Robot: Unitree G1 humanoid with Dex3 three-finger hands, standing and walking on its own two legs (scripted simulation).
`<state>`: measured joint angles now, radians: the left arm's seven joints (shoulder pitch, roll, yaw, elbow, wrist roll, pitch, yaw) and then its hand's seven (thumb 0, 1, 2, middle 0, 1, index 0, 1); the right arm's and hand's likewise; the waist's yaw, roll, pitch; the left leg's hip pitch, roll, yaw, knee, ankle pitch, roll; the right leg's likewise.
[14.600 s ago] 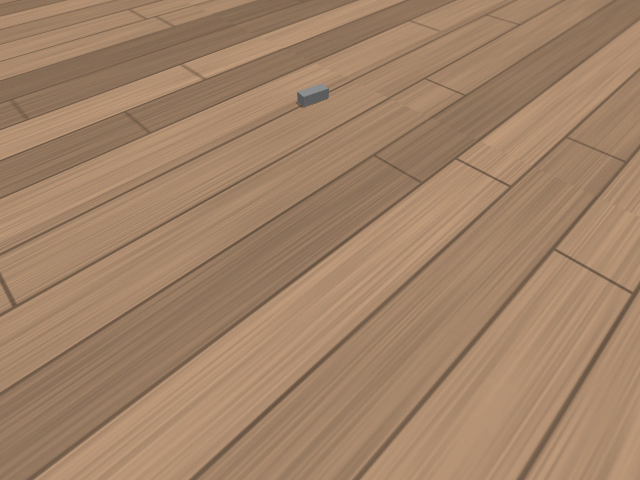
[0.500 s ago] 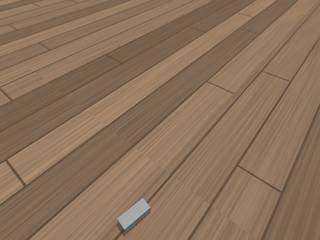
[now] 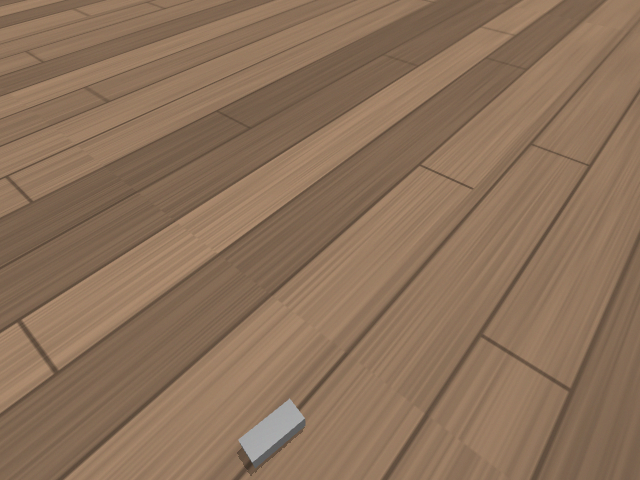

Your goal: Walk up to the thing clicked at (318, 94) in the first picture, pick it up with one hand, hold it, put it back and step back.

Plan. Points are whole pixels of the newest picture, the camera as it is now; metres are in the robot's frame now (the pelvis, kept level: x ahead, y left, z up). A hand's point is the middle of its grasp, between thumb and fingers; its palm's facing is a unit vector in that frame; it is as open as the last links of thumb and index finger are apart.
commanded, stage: stand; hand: left
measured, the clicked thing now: (273, 432) +0.42 +0.15 -0.75
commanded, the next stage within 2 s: walk up in 0.96 s
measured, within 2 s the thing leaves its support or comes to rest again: neither
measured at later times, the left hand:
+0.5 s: hand out of the picture +0.09 +0.25 -0.15, palm faces -0.02 -0.94 -0.34, open 7.4 cm
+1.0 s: hand out of the picture +0.11 +0.26 -0.15, palm faces -0.02 -0.94 -0.34, open 7.4 cm
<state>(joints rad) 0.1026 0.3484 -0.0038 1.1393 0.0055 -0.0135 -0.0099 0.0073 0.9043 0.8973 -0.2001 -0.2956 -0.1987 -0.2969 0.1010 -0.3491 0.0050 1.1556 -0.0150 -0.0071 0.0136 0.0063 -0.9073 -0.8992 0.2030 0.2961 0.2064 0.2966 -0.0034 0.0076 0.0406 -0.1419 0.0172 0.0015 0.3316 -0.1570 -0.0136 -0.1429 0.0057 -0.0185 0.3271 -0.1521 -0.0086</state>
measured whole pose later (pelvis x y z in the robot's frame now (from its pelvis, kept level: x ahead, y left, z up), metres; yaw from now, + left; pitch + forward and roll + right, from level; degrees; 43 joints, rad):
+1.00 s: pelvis +0.03 +0.00 +0.00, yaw +0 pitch -1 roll +0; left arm 0.11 0.35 0.01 1.12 0.01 0.00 -0.01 0.01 0.90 0.90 -0.20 -0.30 -0.20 -0.30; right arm 0.10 -0.35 0.00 1.13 -0.02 -0.01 0.00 0.01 -0.91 -0.90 0.20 0.30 0.21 0.30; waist 0.00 0.00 0.04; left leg -0.10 0.01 0.01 0.32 -0.19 -0.01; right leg -0.11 0.00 -0.01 0.33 -0.19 -0.01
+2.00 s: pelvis +0.08 -0.06 -0.01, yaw +0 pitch -3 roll +0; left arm 0.08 0.36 0.02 1.06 0.00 -0.01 0.00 0.01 0.90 0.90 -0.20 -0.30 -0.20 -0.30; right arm 0.07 -0.39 -0.02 1.06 0.00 0.03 0.02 0.01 -0.91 -0.90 0.20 0.30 0.21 0.30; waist 0.00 0.04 0.10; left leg -0.19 0.03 0.00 0.42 -0.18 -0.03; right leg -0.11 -0.02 0.01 0.43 -0.27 0.01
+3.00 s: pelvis +0.07 -0.05 +0.00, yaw +1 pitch -2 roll -1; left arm 0.12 0.36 0.01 1.10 0.01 -0.01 0.00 0.01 0.90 0.90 -0.20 -0.30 -0.20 -0.30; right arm 0.08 -0.36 -0.03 1.09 -0.01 0.03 0.03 0.01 -0.91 -0.90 0.20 0.30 0.21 0.30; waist 0.00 0.02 0.06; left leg -0.23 0.01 -0.02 0.40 -0.15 0.00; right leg -0.11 -0.04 -0.01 0.37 -0.23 0.04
